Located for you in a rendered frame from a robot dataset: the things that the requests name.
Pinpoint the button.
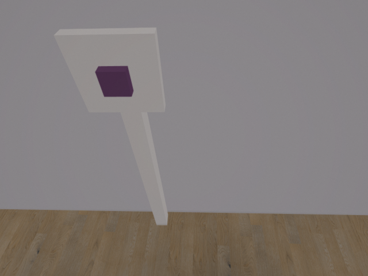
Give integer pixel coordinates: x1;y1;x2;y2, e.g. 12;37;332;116
95;66;133;97

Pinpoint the panel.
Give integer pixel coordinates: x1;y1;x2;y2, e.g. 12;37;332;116
54;28;168;225

